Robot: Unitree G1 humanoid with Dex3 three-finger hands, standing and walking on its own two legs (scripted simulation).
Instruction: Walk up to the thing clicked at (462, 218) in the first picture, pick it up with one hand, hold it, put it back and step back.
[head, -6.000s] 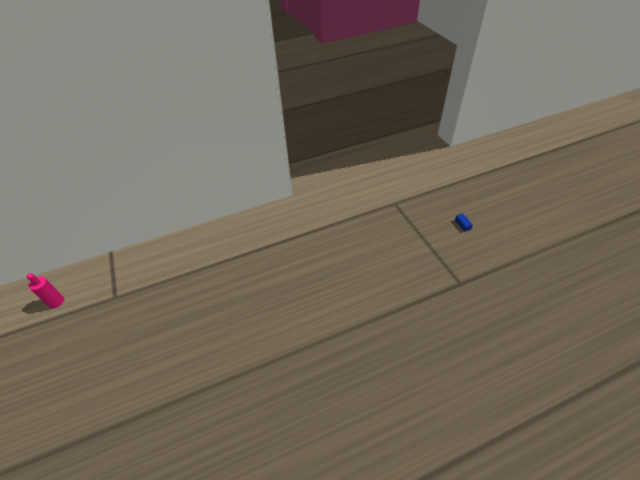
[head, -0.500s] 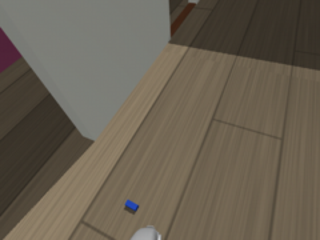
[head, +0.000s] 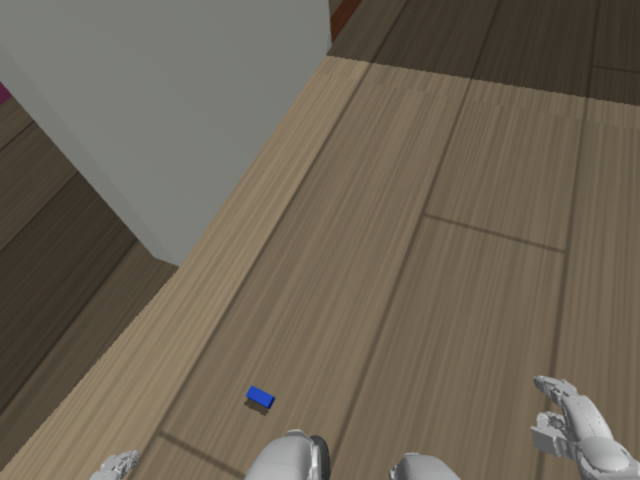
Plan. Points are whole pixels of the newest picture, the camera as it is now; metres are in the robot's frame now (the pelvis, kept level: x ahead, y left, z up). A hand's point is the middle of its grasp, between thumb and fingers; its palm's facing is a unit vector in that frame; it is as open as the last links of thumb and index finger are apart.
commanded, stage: walk up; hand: left
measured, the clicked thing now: (260, 397) +0.36 +0.28 -0.73
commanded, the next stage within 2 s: none
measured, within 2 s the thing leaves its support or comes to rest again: neither
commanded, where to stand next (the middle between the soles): -0.02 +0.01 m, yaw +2 degrees
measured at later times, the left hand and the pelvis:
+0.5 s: hand out of the picture -0.02 +0.27 -0.13, palm faces +0.15 -0.93 -0.35, open 7.3 cm; pelvis -0.06 +0.00 +0.02, yaw +8 degrees
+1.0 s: hand out of the picture -0.07 +0.34 -0.12, palm faces +0.09 -0.89 -0.45, open 7.3 cm; pelvis -0.07 +0.04 +0.02, yaw +7 degrees
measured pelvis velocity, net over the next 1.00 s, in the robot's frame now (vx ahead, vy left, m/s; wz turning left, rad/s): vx -0.07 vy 0.04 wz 0.11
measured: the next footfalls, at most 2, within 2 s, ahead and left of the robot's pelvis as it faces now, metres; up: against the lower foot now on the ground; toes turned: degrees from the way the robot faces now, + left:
left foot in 0.40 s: -0.05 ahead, +0.16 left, +0.00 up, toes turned +8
right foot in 1.12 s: +0.00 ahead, -0.11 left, +0.00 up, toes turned +3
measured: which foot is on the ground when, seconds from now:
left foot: down 0.00-0.02, up 0.04-0.38, down 0.40-1.00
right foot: down 0.00-0.88, up 0.90-1.00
